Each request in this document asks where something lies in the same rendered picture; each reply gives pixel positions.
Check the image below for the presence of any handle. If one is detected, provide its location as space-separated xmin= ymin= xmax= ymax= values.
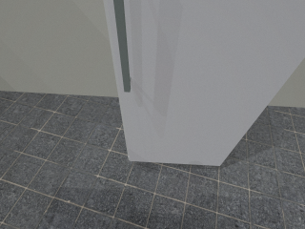
xmin=113 ymin=0 xmax=131 ymax=93

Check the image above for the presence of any fridge door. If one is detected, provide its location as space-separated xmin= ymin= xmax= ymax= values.
xmin=107 ymin=0 xmax=305 ymax=166

